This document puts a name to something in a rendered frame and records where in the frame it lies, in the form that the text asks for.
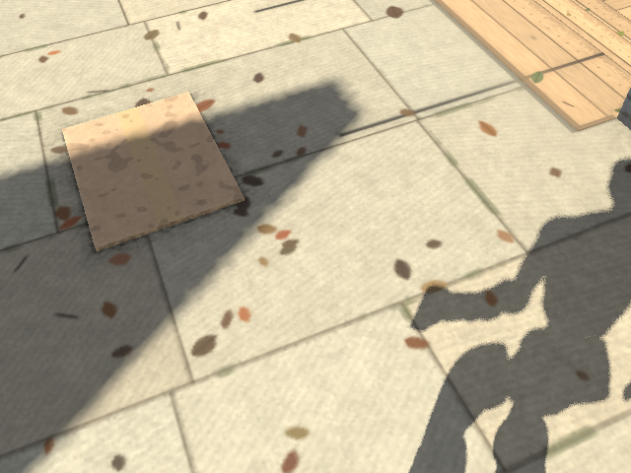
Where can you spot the stairs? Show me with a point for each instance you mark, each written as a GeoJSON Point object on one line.
{"type": "Point", "coordinates": [598, 23]}

